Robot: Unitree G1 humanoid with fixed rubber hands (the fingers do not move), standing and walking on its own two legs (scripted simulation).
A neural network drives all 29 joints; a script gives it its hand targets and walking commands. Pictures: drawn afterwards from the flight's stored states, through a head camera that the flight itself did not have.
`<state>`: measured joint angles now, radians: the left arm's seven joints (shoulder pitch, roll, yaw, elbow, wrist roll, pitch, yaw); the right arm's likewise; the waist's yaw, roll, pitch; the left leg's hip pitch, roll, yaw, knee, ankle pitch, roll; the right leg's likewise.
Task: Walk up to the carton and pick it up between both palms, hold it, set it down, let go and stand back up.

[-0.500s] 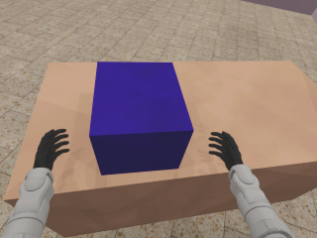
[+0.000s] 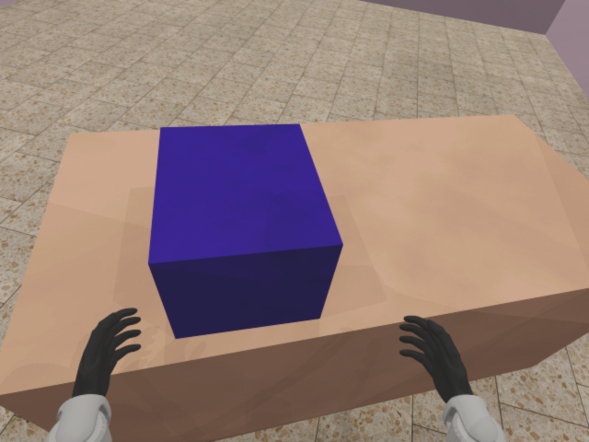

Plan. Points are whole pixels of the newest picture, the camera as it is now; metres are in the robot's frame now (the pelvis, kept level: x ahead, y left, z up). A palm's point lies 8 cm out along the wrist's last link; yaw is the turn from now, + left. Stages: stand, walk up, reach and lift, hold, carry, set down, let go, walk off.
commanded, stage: set down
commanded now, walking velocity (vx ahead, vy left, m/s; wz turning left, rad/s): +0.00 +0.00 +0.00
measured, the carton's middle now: (241, 224) +0.48 +0.12 -0.02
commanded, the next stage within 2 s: let go in 0.60 s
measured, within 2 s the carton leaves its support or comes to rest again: neither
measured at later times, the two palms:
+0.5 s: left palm (109, 394) +0.18 +0.25 -0.04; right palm (454, 408) +0.19 -0.21 -0.03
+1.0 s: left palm (121, 394) +0.18 +0.24 -0.06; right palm (447, 419) +0.18 -0.21 -0.06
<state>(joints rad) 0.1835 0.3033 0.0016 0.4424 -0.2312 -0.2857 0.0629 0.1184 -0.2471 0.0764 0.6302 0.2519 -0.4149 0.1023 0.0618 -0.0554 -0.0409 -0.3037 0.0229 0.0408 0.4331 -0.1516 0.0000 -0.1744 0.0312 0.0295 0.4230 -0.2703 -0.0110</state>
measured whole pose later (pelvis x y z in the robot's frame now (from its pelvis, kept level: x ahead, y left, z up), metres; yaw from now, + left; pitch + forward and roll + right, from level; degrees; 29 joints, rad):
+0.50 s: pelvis +0.02 -0.01 +0.00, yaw -1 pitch +0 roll +1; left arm 0.32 0.30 0.01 0.41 -0.20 -0.21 0.04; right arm 0.27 -0.21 0.11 0.62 0.20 -0.44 0.06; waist 0.05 -0.08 -0.07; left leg -0.24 0.02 0.06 0.44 -0.20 -0.01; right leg -0.13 0.03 0.05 0.45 -0.32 -0.02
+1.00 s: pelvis +0.03 -0.01 +0.00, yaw -2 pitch +1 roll +1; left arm 0.29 0.28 0.03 0.41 -0.11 -0.04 0.01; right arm 0.24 -0.16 0.08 0.70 0.12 -0.35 0.03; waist 0.04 -0.07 -0.05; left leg -0.23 0.03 0.07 0.41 -0.19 -0.01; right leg -0.12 0.04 0.06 0.42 -0.30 -0.02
